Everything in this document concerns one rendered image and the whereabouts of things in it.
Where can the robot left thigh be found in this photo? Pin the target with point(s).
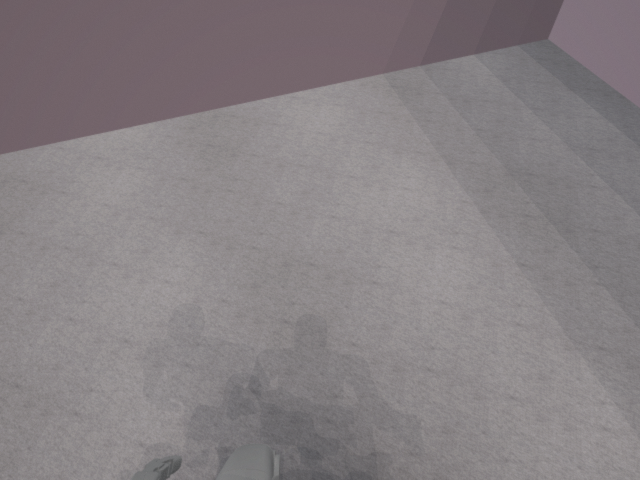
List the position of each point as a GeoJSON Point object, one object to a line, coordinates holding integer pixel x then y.
{"type": "Point", "coordinates": [251, 462]}

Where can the left robot hand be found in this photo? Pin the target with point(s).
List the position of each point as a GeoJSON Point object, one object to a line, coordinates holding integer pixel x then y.
{"type": "Point", "coordinates": [159, 469]}

